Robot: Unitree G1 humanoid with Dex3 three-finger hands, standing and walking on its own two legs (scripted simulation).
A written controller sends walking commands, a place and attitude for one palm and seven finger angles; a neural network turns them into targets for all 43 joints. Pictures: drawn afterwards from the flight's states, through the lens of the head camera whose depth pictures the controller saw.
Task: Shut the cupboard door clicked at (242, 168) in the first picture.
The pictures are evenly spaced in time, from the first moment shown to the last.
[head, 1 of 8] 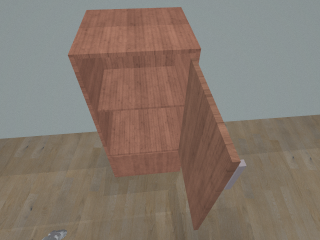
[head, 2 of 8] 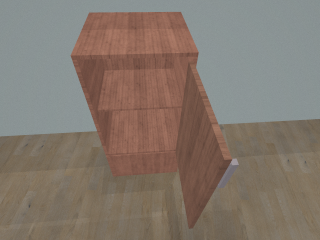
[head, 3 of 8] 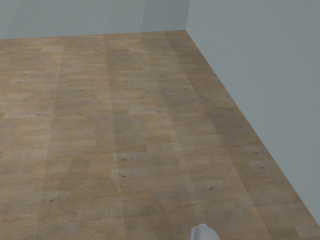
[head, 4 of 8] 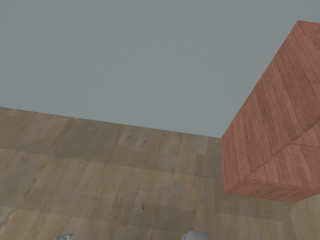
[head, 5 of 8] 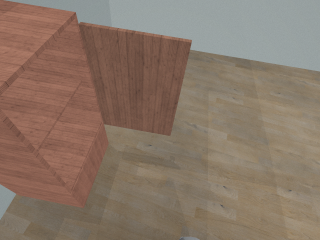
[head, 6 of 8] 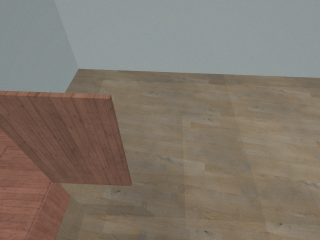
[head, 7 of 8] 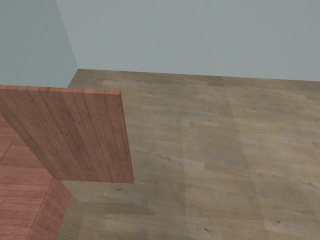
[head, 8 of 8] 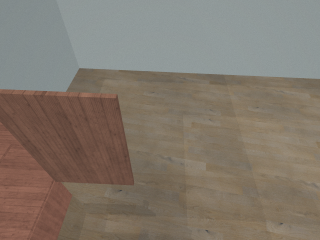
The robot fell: no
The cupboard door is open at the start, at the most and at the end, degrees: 90 90 90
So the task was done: no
